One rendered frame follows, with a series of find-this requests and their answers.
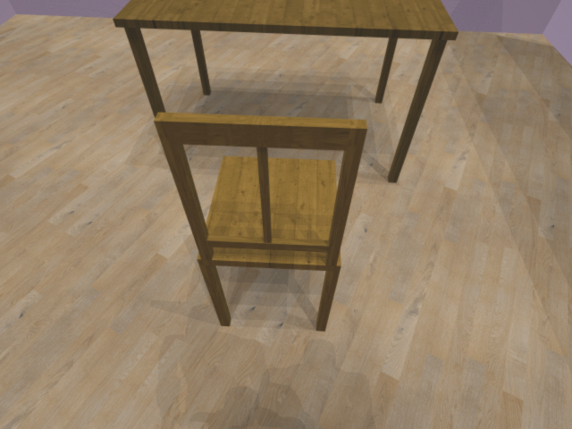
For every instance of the chair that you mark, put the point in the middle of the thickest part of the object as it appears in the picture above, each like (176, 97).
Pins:
(267, 212)

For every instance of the table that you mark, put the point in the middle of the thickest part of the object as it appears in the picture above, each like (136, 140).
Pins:
(393, 19)

